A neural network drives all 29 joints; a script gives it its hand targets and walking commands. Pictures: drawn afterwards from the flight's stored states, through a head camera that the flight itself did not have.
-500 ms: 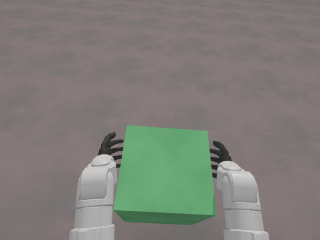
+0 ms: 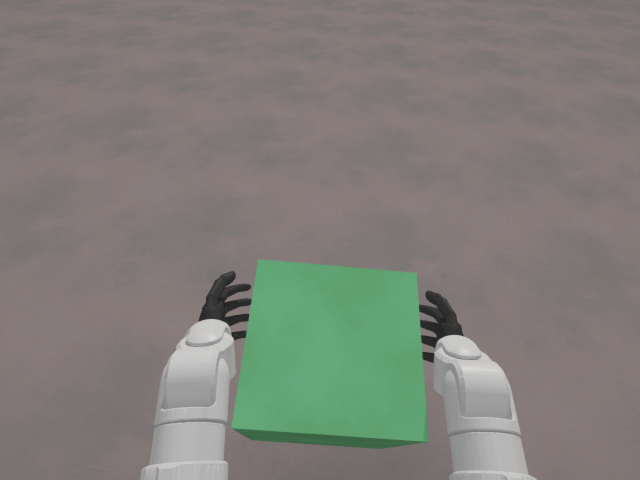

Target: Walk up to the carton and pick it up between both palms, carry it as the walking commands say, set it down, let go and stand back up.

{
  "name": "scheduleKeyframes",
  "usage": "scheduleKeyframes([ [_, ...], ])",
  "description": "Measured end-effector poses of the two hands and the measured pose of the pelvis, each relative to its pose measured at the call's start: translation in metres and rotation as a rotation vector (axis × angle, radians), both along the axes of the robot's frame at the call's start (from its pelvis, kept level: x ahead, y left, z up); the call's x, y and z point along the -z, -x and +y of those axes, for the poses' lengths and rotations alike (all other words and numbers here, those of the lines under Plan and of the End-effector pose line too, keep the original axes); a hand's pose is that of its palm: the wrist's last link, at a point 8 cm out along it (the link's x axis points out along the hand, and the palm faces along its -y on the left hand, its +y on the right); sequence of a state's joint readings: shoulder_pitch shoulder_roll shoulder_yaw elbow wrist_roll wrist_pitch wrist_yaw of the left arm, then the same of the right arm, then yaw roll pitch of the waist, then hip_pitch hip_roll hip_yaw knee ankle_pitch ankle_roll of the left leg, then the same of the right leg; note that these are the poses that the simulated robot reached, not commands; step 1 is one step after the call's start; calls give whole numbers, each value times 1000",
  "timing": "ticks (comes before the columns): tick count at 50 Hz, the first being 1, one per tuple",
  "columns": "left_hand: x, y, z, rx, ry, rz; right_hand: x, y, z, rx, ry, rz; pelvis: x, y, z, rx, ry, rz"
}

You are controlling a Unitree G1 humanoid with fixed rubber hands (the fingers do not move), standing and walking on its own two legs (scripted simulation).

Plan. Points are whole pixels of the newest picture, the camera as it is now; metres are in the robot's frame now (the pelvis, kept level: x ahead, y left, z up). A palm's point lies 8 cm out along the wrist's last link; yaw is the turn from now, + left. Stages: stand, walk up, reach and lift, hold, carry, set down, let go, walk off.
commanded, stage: carry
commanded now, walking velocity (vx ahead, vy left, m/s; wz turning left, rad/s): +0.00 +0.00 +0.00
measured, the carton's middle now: (325, 364) +0.30 +0.00 -0.04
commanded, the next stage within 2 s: hold in 1.00 s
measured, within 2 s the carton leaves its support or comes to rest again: neither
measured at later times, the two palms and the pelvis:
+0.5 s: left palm (216, 340) +0.29 +0.14 +0.05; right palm (445, 352) +0.28 -0.15 +0.03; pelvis +0.01 +0.00 +0.00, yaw +1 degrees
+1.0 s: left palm (217, 345) +0.29 +0.14 +0.04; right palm (445, 354) +0.28 -0.16 +0.03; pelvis +0.00 -0.01 +0.00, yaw +1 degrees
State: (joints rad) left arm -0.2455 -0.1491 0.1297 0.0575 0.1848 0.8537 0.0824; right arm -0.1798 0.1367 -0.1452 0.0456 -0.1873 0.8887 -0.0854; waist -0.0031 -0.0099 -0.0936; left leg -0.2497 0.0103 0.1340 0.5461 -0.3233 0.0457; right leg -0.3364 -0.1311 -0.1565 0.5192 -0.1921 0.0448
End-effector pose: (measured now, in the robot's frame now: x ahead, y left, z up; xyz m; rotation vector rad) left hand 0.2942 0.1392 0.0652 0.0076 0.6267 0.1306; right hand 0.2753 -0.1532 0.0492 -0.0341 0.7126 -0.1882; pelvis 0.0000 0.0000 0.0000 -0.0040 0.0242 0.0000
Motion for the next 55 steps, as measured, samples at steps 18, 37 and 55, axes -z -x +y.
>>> scheduleKeyframes([
  [18, 15, 2, 1, 2, 0, -18, 14, -3, -1, -25, 9, -19, 0, -4, -3, -10, 3, 1],
  [37, 21, 6, 1, -4, -8, -37, 19, -3, -2, -37, 12, -45, 0, -6, -6, -14, 4, -2],
  [55, 21, 18, -6, 1, -46, -8, 13, 12, -10, -62, 15, -19, -9, -6, -13, -119, 14, -88],
])
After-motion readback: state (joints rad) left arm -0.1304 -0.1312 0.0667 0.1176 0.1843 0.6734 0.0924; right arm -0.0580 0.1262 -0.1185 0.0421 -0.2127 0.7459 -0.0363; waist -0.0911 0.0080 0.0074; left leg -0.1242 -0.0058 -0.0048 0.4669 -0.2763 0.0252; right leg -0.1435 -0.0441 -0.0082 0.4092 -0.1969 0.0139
